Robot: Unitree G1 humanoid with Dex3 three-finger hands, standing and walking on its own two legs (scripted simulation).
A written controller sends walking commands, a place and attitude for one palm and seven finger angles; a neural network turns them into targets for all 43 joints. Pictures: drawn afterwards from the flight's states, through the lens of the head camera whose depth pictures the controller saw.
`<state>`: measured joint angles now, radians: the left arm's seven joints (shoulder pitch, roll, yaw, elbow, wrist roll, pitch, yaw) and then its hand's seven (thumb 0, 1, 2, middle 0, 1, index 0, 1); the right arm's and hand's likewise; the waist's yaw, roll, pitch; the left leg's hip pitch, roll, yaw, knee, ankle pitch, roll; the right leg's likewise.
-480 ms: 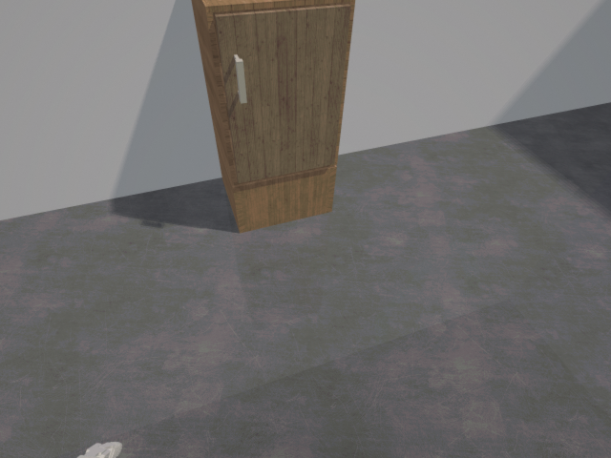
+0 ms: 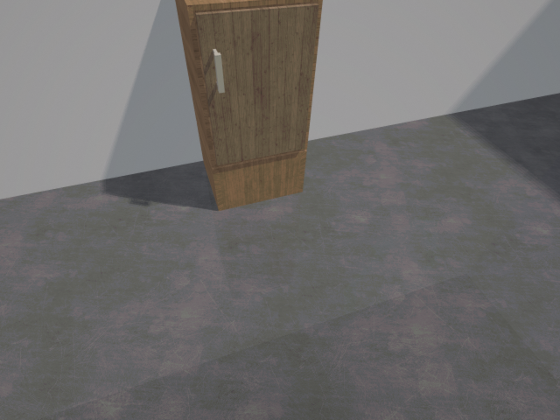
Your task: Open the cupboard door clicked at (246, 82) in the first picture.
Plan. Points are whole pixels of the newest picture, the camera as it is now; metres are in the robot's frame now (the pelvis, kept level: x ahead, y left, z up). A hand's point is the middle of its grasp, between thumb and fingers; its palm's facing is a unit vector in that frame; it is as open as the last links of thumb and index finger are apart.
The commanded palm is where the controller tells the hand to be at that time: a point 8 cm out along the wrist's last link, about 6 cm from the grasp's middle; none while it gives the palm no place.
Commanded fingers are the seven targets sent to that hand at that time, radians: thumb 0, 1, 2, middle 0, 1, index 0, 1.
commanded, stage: stand and wait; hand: left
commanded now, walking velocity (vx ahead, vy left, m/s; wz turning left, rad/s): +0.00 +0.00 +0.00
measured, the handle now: (218, 71) +1.16 +0.28 -0.04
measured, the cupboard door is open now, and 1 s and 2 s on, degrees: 0 0 0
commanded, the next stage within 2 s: look at it before walking up in 0.34 s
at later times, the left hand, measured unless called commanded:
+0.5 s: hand out of the picture +0.08 +0.24 -0.15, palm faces -0.03 -0.94 -0.33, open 7.4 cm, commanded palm none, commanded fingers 0.00 0.90 0.90 -0.20 -0.30 -0.20 -0.30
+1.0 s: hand out of the picture +0.08 +0.24 -0.15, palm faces -0.03 -0.94 -0.33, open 7.4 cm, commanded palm none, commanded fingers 0.00 0.90 0.90 -0.20 -0.30 -0.20 -0.30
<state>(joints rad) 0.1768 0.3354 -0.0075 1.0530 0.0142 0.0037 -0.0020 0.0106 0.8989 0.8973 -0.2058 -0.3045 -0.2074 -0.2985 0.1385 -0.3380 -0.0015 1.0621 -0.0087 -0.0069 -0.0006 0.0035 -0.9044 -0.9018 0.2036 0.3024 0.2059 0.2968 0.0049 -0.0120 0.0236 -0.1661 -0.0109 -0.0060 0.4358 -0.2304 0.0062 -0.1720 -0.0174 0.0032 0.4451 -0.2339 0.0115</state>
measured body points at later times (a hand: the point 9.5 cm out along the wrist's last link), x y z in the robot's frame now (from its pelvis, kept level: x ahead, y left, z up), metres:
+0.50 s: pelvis +0.00 -0.01 +0.00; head +0.00 -0.01 +0.45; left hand +0.08 +0.29 -0.13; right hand +0.07 -0.30 -0.13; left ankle +0.00 +0.12 -0.74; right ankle +0.01 -0.13 -0.74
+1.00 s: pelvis +0.01 -0.01 +0.00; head +0.01 -0.01 +0.45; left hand +0.08 +0.29 -0.13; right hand +0.09 -0.31 -0.13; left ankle +0.00 +0.12 -0.74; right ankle +0.01 -0.13 -0.74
